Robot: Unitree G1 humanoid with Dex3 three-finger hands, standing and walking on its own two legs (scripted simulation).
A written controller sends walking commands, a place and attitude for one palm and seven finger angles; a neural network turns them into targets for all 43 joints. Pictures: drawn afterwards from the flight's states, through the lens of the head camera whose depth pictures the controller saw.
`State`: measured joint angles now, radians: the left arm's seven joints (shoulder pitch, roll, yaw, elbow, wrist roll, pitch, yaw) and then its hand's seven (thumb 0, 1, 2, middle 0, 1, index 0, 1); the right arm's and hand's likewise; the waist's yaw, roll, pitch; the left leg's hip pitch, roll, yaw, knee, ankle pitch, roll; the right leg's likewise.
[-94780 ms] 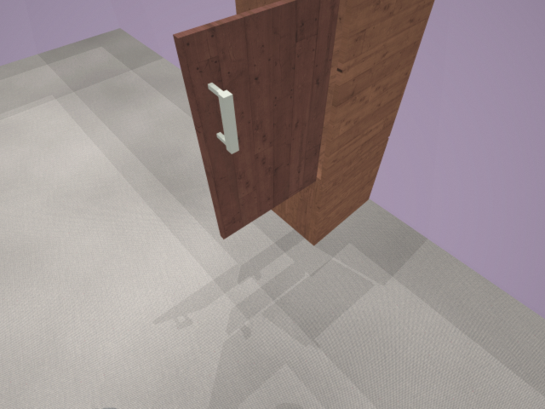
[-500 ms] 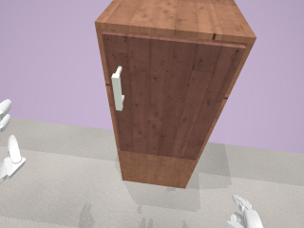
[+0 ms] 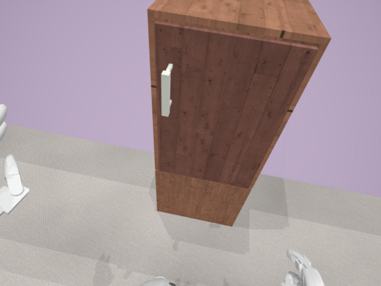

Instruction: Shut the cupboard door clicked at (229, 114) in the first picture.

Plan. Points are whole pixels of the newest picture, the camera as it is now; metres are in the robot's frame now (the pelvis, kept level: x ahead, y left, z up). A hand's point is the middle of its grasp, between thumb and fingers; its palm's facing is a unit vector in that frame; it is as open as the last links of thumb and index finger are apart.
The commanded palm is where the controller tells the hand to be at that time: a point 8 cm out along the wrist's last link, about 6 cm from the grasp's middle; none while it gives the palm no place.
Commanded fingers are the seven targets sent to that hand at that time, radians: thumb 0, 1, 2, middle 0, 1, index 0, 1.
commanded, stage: step back with the hand held close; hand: left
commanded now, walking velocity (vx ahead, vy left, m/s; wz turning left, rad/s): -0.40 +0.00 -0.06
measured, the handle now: (167, 90) +0.58 +0.11 +0.10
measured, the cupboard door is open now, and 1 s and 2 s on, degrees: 0 0 0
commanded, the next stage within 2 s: stop stepping back and stand still in 0.38 s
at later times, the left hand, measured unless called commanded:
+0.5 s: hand out of the picture +0.07 +0.35 +0.19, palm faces +0.46 -0.84 -0.28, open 7.4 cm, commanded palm +0.04 +0.37 +0.19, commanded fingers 0.00 0.90 0.90 -0.20 -0.30 -0.20 -0.30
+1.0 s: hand out of the picture -0.08 +0.53 +0.23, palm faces +0.55 -0.82 -0.18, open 7.4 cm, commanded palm -0.15 +0.54 +0.19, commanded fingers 0.00 0.90 0.90 -0.20 -0.30 -0.20 -0.30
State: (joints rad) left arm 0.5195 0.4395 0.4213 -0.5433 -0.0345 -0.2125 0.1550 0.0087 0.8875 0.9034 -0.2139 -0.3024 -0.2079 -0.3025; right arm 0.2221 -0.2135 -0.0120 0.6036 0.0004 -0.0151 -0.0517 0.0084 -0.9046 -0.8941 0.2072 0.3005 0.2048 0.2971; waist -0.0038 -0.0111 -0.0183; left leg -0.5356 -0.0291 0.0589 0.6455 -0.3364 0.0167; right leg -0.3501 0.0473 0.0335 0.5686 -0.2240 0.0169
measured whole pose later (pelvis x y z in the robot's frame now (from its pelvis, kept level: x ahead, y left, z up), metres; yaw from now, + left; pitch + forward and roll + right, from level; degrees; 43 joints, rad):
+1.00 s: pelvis -0.32 +0.25 -0.02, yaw -6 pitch -1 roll -3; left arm 0.21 0.45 0.52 -0.41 -0.07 -0.16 0.18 0.00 0.89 0.90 -0.21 -0.30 -0.21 -0.30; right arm 0.28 -0.21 -0.01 0.66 0.00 -0.04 -0.07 0.01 -0.91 -0.89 0.20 0.30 0.20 0.30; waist 0.00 -0.02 -0.13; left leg -0.33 0.14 -0.08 0.82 -0.51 0.01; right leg -0.38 -0.03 -0.12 0.79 -0.48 -0.05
